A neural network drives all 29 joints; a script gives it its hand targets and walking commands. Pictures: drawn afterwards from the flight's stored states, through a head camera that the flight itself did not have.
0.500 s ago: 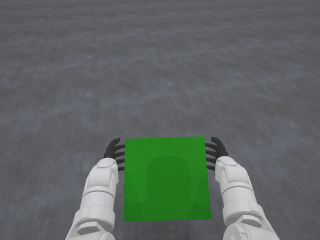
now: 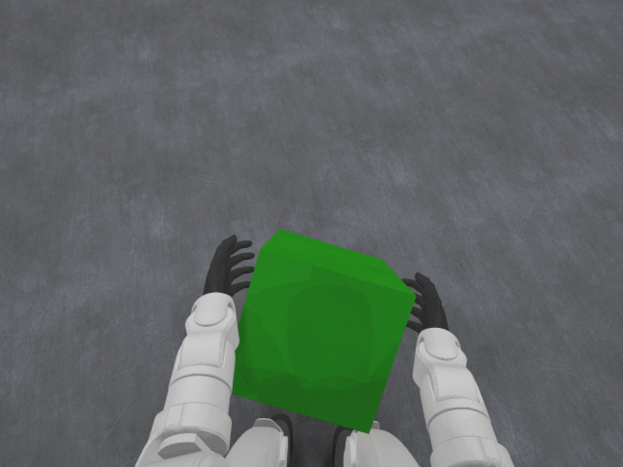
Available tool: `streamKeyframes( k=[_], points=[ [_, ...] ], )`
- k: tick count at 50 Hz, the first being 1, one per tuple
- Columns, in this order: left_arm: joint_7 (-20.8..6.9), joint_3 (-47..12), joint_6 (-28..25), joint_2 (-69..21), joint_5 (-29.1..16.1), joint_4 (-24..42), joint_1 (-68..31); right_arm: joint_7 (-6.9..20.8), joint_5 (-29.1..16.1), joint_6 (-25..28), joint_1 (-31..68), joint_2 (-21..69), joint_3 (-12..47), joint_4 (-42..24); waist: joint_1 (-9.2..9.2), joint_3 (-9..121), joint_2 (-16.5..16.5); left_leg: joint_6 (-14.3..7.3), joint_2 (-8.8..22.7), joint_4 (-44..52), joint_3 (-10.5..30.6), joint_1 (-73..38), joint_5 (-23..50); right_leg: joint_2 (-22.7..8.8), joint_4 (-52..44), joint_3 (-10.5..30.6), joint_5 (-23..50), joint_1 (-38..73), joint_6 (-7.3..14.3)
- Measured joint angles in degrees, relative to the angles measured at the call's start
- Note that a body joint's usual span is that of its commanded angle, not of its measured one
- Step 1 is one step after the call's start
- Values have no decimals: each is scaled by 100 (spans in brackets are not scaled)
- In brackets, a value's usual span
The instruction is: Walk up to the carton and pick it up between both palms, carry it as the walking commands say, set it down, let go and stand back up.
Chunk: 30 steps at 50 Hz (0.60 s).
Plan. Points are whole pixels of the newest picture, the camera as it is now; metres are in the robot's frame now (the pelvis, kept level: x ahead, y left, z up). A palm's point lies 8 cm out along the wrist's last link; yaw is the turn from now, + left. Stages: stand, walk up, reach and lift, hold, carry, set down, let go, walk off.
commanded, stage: set down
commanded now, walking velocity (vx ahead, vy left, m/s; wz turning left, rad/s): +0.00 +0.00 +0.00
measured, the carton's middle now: (316, 312) +0.34 +0.01 -0.18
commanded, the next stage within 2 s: none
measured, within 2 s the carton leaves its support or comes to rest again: neither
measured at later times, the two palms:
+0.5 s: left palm (221, 323) +0.32 +0.16 -0.17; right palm (403, 311) +0.34 -0.13 -0.16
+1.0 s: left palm (243, 316) +0.35 +0.14 -0.26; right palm (398, 311) +0.37 -0.14 -0.26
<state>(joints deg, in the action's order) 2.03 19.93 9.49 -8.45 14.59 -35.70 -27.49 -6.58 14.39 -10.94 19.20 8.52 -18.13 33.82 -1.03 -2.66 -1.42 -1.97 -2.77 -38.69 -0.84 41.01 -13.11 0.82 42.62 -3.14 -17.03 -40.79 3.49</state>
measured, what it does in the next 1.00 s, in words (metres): lowers itself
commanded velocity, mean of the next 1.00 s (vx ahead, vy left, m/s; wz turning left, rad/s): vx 0.00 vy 0.00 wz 0.00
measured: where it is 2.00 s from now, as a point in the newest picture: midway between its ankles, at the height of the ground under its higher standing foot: outside the picture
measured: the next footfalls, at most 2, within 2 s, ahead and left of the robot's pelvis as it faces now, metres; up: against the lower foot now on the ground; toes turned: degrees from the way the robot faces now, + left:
none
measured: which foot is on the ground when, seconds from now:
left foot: down 0.00-1.00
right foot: down 0.00-1.00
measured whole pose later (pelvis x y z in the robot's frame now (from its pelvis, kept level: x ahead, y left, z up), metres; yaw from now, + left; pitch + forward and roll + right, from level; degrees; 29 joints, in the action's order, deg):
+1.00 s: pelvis -0.05 +0.01 -0.13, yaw +0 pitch +34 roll +1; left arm 14.9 10.4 1.5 -0.3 -2.2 -40.6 -41.8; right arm -14.1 3.7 -1.8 45.8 -2.2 -10.3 43.2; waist -0.1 -4.3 1.8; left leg -2.0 -2.6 -75.6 -1.4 87.4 -22.0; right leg 1.2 77.7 -3.1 -25.5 -86.1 3.4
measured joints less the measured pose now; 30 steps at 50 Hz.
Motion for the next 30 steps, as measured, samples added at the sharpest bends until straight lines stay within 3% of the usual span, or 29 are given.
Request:
streamKeyframes(
  k=[5, 12, 16, 19, 26, 30],
  points=[
    [147, 1, -536, 64, -81, -5, 0, -149, -44, 270, 385, -41, 82, -1, -1, 68, 165, 2, 0, -471, 4, 883, -47, 1, 411, 9, -51, -848, 0],
    [390, -42, -698, 148, -627, -9, 1, -437, -125, 701, 1056, -155, 300, 1, 0, 28, 173, 2, 16, -1187, -19, 2007, -110, 1, 1103, 8, -96, -1964, 0],
    [706, -610, -699, 432, -1119, -8, -36, -595, -236, 748, 1371, -225, 381, 17, 13, -106, 93, 2, 28, -1551, -39, 2336, -172, 1, 1460, 8, -154, -2292, 0],
    [860, -910, -661, 634, -1274, -9, -195, -602, -322, 757, 1573, -313, 385, 111, 36, -290, 72, 3, 29, -1747, -44, 2383, -218, 2, 1645, 9, -197, -2331, 0],
    [997, -926, -612, 831, -1286, -384, -877, -567, -413, 758, 2250, -667, 385, 978, 46, -438, 184, 3, 24, -2311, -45, 2722, -418, 12, 2146, 9, -370, -2633, 0],
    [1076, -924, -616, 862, -1359, -490, -1178, -604, -450, 786, 2383, -743, 385, 1047, 46, -468, 286, 1, 21, -2569, -46, 3076, -512, 16, 2372, 9, -449, -2969, -8]
  ],
)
